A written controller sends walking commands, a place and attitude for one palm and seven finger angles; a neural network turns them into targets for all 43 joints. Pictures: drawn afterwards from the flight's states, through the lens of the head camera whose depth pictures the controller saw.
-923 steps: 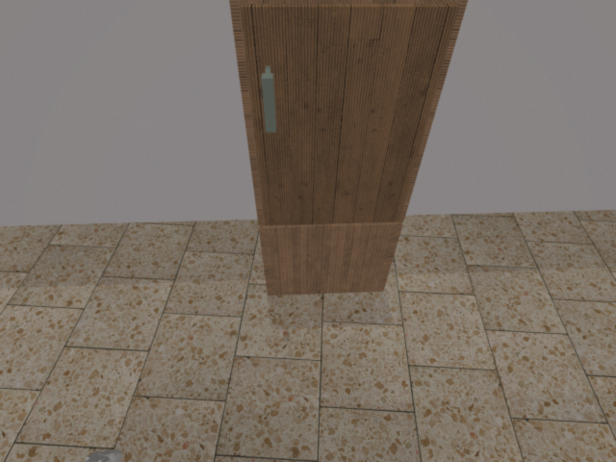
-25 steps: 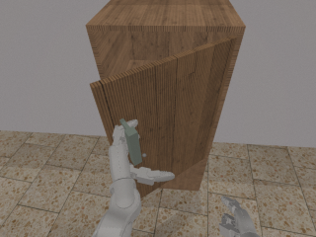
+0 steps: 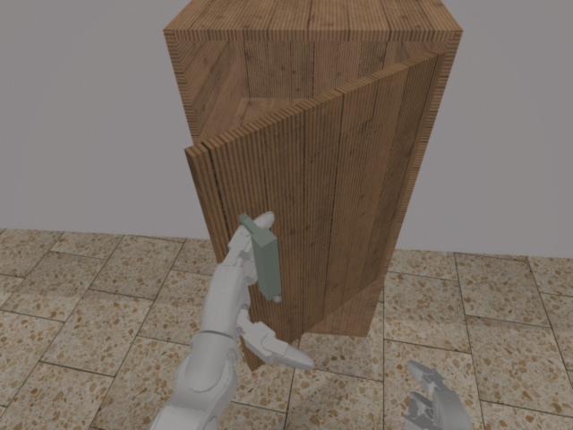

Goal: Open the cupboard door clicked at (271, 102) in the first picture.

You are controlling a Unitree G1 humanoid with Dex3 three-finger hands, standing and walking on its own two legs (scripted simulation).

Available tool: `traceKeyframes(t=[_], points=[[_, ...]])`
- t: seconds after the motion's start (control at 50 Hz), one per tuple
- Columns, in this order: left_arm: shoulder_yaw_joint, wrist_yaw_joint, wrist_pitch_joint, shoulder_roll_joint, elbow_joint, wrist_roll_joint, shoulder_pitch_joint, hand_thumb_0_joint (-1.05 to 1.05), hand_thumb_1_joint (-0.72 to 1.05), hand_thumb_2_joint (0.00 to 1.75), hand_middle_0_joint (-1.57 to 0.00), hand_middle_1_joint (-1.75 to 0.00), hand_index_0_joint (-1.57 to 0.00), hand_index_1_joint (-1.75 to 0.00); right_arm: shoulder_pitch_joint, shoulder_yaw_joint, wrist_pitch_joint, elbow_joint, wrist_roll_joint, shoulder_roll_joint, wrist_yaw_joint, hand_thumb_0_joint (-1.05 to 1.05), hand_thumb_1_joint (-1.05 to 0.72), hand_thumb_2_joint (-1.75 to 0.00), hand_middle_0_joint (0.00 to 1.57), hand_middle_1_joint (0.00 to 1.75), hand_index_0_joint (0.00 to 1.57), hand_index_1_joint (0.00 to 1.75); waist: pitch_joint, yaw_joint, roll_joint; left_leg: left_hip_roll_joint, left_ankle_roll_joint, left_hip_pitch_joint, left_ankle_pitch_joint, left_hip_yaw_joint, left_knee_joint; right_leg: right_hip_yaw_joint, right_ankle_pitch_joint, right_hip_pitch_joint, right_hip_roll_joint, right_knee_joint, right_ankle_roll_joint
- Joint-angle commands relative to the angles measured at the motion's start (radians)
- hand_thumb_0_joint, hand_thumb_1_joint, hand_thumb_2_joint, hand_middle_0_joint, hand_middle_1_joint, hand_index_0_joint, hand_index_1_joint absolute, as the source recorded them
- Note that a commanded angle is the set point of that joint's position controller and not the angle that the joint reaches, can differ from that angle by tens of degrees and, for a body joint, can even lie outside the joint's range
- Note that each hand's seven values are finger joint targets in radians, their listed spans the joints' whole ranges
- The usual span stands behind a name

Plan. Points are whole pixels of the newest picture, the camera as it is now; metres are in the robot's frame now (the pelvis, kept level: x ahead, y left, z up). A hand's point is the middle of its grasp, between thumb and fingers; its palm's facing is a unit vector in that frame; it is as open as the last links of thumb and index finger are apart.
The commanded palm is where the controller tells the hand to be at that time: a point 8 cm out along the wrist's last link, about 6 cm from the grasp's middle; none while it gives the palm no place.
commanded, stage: slide the hand sideways off the handle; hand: left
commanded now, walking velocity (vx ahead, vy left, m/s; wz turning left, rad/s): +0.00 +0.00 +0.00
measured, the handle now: (258, 256) +0.32 +0.07 +0.10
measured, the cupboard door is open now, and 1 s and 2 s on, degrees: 42 42 42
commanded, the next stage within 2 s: draw the hand back to the body in 0.88 s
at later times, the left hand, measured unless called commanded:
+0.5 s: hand (243, 325) +0.22 +0.07 +0.10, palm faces -0.05 -1.00 -0.02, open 16.0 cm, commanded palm +0.18 +0.14 +0.10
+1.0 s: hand (199, 348) +0.19 +0.12 +0.10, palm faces -0.03 -1.00 -0.03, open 16.3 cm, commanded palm +0.16 +0.17 +0.10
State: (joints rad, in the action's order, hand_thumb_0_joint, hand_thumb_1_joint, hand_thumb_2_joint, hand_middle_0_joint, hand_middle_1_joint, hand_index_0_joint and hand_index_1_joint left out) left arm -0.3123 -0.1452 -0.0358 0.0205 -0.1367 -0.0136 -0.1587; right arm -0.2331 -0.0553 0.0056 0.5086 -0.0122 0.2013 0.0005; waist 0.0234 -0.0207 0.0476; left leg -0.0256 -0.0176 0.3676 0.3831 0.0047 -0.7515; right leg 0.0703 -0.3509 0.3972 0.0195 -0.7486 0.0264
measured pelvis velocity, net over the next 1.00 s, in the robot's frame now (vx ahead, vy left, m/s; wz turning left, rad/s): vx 0.02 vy -0.01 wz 0.00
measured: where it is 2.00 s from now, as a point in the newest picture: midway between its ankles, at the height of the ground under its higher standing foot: outside the picture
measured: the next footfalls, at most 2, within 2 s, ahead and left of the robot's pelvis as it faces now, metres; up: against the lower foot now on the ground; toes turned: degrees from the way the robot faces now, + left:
none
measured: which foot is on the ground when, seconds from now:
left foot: down 0.00-1.00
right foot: down 0.00-1.00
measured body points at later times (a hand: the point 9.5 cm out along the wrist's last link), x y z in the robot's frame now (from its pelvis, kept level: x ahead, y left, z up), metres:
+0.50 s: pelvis +0.02 -0.02 +0.00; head +0.02 -0.04 +0.45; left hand +0.22 +0.13 +0.11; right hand +0.21 -0.23 -0.06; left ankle +0.01 +0.11 -0.71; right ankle +0.03 -0.10 -0.71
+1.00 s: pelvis +0.02 -0.01 -0.01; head +0.03 -0.03 +0.44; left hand +0.19 +0.17 +0.10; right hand +0.20 -0.23 -0.08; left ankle +0.01 +0.11 -0.71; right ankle +0.03 -0.10 -0.71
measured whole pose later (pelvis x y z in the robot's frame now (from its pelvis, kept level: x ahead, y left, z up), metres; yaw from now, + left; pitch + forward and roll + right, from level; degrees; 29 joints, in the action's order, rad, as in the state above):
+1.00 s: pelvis +0.02 -0.01 -0.01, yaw +0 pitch +4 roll -1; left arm -0.02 0.14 -0.18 0.16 -0.44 -0.19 -0.63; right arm -0.29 -0.04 0.18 0.46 -0.03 0.23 0.04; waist 0.08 -0.03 0.06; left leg 0.00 0.00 0.48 0.46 0.03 -0.87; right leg 0.09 -0.42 0.50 -0.01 -0.84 0.04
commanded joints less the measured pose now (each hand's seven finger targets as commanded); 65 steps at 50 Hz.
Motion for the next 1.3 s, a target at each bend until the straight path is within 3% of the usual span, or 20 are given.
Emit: traceKeyframes(t=[0.0,0.08,0.16,0.22,0.24,0.26,0.32,0.38,0.42,0.56,0.64,0.66,0.74,0.82,0.94,0.98,1.04,1.14,1.2,1.28], points=[[-0.030,-0.015,-0.056,-0.077,-0.257,0.024,0.217,0.00,-0.50,0.30,-0.15,-0.30,-0.15,-0.30,0.154,0.034,0.066,-0.192,-0.001,0.073,0.002,0.00,-0.90,-0.90,0.20,0.30,0.20,0.30,0.136,0.012,-0.101,0.023,-0.005,-0.034,-0.073,0.050,0.161,-0.013,0.033,-0.037,-0.016,0.144,0.015],[0.006,0.005,-0.060,-0.036,-0.290,0.020,0.105,0.00,-0.50,0.30,-0.15,-0.30,-0.15,-0.30,0.154,0.031,0.067,-0.204,0.002,0.071,0.002,0.00,-0.90,-0.90,0.20,0.30,0.20,0.30,0.136,-0.008,-0.087,0.020,-0.006,-0.030,-0.096,0.030,0.161,-0.027,0.058,-0.068,-0.013,0.156,0.016],[0.099,0.018,-0.061,0.034,-0.318,-0.002,0.003,0.00,-0.50,0.30,-0.15,-0.30,-0.15,-0.30,0.158,0.028,0.065,-0.212,0.004,0.072,0.008,0.00,-0.90,-0.90,0.20,0.30,0.20,0.30,0.117,-0.023,-0.123,0.016,-0.007,-0.014,-0.095,0.012,0.157,-0.048,0.057,-0.095,-0.009,0.185,0.010],[0.137,0.033,-0.067,0.062,-0.359,-0.017,-0.079,0.00,-0.50,0.30,-0.15,-0.30,-0.15,-0.30,0.153,0.028,0.069,-0.219,0.006,0.072,0.008,0.00,-0.90,-0.90,0.20,0.30,0.20,0.30,0.120,-0.028,-0.105,0.011,-0.008,-0.011,-0.123,0.001,0.146,-0.061,0.096,-0.118,-0.006,0.193,0.009],[0.140,0.041,-0.069,0.058,-0.370,-0.026,-0.089,0.00,-0.50,0.30,-0.15,-0.30,-0.15,-0.30,0.151,0.026,0.070,-0.219,0.006,0.071,0.010,0.00,-0.90,-0.90,0.20,0.30,0.20,0.30,0.106,-0.019,-0.112,0.012,-0.010,-0.008,-0.124,-0.002,0.143,-0.065,0.106,-0.111,-0.005,0.197,0.004],[0.185,0.046,-0.075,0.094,-0.377,-0.033,-0.108,0.00,-0.50,0.30,-0.15,-0.30,-0.15,-0.30,0.143,0.027,0.071,-0.217,0.007,0.074,0.013,0.00,-0.90,-0.90,0.20,0.30,0.20,0.30,0.107,-0.022,-0.118,0.011,-0.009,0.001,-0.125,-0.004,0.140,-0.072,0.106,-0.118,-0.004,0.199,0.003],[0.182,0.068,-0.094,0.087,-0.406,-0.046,-0.154,0.00,-0.50,0.30,-0.15,-0.30,-0.15,-0.30,0.133,0.031,0.085,-0.222,0.006,0.076,0.015,0.00,-0.90,-0.90,0.20,0.30,0.20,0.30,0.090,-0.011,-0.083,0.010,-0.010,-0.004,-0.133,-0.004,0.123,-0.076,0.118,-0.095,-0.005,0.200,0.001],[0.231,0.095,-0.119,0.124,-0.437,-0.067,-0.242,0.00,-0.50,0.30,-0.15,-0.30,-0.15,-0.30,0.110,0.036,0.099,-0.224,0.006,0.084,0.019,0.00,-0.90,-0.90,0.20,0.30,0.20,0.30,0.118,-0.012,-0.101,0.007,-0.009,0.015,-0.149,-0.007,0.105,-0.082,0.161,-0.108,-0.005,0.179,-0.005],[0.224,0.116,-0.134,0.119,-0.465,-0.073,-0.283,0.00,-0.50,0.30,-0.15,-0.30,-0.15,-0.30,0.100,0.041,0.112,-0.231,0.004,0.087,0.018,0.00,-0.90,-0.90,0.20,0.30,0.20,0.30,0.127,-0.011,-0.061,0.007,-0.010,0.018,-0.174,-0.005,0.094,-0.080,0.209,-0.108,-0.006,0.160,-0.005],[0.314,0.186,-0.184,0.187,-0.490,-0.121,-0.371,0.00,-0.50,0.30,-0.15,-0.30,-0.15,-0.30,0.066,0.051,0.152,-0.231,-0.001,0.102,0.030,0.00,-0.90,-0.90,0.20,0.30,0.20,0.30,0.127,-0.002,-0.106,0.003,-0.007,0.084,-0.155,0.004,0.042,-0.110,0.212,-0.082,0.003,0.142,-0.021],[0.317,0.226,-0.201,0.176,-0.497,-0.150,-0.435,0.00,-0.50,0.30,-0.15,-0.30,-0.15,-0.30,0.060,0.055,0.176,-0.235,-0.007,0.105,0.034,0.00,-0.90,-0.90,0.20,0.30,0.20,0.30,0.132,-0.004,-0.079,0.002,-0.006,0.098,-0.166,0.007,0.026,-0.098,0.235,-0.069,0.001,0.117,-0.022],[0.336,0.231,-0.204,0.193,-0.494,-0.157,-0.431,0.00,-0.50,0.30,-0.15,-0.30,-0.15,-0.30,0.055,0.057,0.180,-0.233,-0.009,0.107,0.036,0.00,-0.90,-0.90,0.20,0.30,0.20,0.30,0.127,-0.002,-0.103,0.002,-0.005,0.114,-0.152,0.010,0.020,-0.102,0.212,-0.062,0.003,0.120,-0.025],[0.301,0.261,-0.219,0.181,-0.522,-0.163,-0.436,0.00,-0.50,0.30,-0.15,-0.30,-0.15,-0.30,0.049,0.060,0.208,-0.235,-0.012,0.112,0.041,0.00,-0.90,-0.90,0.20,0.30,0.20,0.30,0.131,0.008,-0.065,0.003,-0.009,0.110,-0.151,0.015,0.005,-0.093,0.183,-0.027,0.001,0.108,-0.022],[0.362,0.286,-0.218,0.229,-0.505,-0.180,-0.476,0.00,-0.50,0.30,-0.15,-0.30,-0.15,-0.30,0.047,0.065,0.219,-0.225,-0.013,0.115,0.049,0.00,-0.90,-0.90,0.20,0.30,0.20,0.30,0.137,-0.004,-0.106,0.003,-0.009,0.141,-0.143,0.021,-0.007,-0.096,0.156,-0.035,-0.001,0.101,-0.020],[0.305,0.284,-0.216,0.182,-0.540,-0.185,-0.451,0.00,-0.50,0.30,-0.15,-0.30,-0.15,-0.30,0.049,0.058,0.245,-0.236,-0.019,0.115,0.049,0.00,-0.90,-0.90,0.20,0.30,0.20,0.30,0.127,-0.001,-0.041,0.008,-0.007,0.117,-0.146,0.031,0.007,-0.045,0.137,0.010,-0.017,0.062,-0.008],[0.328,0.273,-0.210,0.216,-0.569,-0.177,-0.443,0.00,-0.50,0.30,-0.15,-0.30,-0.15,-0.30,0.041,0.061,0.248,-0.236,-0.020,0.117,0.049,0.00,-0.90,-0.90,0.20,0.30,0.20,0.30,0.156,-0.004,-0.039,0.009,-0.007,0.112,-0.144,0.033,0.009,-0.041,0.134,0.008,-0.019,0.054,-0.007],[0.354,0.257,-0.184,0.237,-0.575,-0.166,-0.429,0.00,-0.50,0.30,-0.15,-0.30,-0.15,-0.30,0.049,0.056,0.242,-0.236,-0.021,0.114,0.053,0.00,-0.90,-0.90,0.20,0.30,0.20,0.30,0.131,-0.008,-0.040,0.012,-0.008,0.114,-0.129,0.035,0.022,-0.032,0.110,0.012,-0.023,0.058,-0.005],[0.373,0.265,-0.142,0.226,-0.583,-0.191,-0.428,0.00,-0.50,0.30,-0.15,-0.30,-0.15,-0.30,0.066,0.048,0.244,-0.232,-0.027,0.115,0.059,0.00,-0.90,-0.90,0.20,0.30,0.20,0.30,0.120,-0.015,-0.039,0.017,-0.005,0.098,-0.118,0.040,0.050,-0.021,0.094,-0.005,-0.027,0.076,-0.005],[0.413,0.281,-0.111,0.259,-0.581,-0.208,-0.418,0.00,-0.50,0.30,-0.15,-0.30,-0.15,-0.30,0.066,0.044,0.246,-0.220,-0.029,0.117,0.064,0.00,-0.90,-0.90,0.20,0.30,0.20,0.30,0.112,-0.016,-0.055,0.018,-0.005,0.091,-0.126,0.042,0.058,-0.021,0.107,-0.021,-0.028,0.092,-0.007],[0.443,0.305,-0.080,0.274,-0.599,-0.227,-0.396,0.00,-0.50,0.30,-0.15,-0.30,-0.15,-0.30,0.075,0.038,0.253,-0.213,-0.031,0.119,0.069,0.00,-0.90,-0.90,0.20,0.30,0.20,0.30,0.107,-0.022,-0.025,0.017,-0.004,0.063,-0.140,0.045,0.079,-0.011,0.122,-0.039,-0.028,0.105,-0.006]])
